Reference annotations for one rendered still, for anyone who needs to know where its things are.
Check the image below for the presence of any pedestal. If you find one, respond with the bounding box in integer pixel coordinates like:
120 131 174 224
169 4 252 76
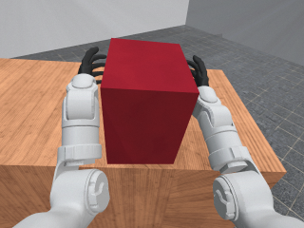
0 58 287 228

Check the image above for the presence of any robot right upper arm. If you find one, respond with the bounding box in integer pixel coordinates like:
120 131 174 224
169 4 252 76
213 170 304 228

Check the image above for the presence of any robot left upper arm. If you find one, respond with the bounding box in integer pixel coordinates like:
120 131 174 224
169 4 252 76
12 168 110 228

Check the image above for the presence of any carton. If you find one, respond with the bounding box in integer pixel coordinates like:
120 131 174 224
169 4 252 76
100 38 200 164

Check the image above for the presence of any robot right hand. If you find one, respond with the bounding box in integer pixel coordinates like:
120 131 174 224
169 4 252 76
186 55 209 87

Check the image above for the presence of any right robot forearm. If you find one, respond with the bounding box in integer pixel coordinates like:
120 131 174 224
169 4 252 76
192 85 274 207

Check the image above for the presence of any robot left hand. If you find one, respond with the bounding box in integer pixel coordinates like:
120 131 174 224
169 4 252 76
78 47 107 85

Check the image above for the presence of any left robot forearm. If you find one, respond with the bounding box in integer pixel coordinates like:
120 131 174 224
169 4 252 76
49 73 102 205

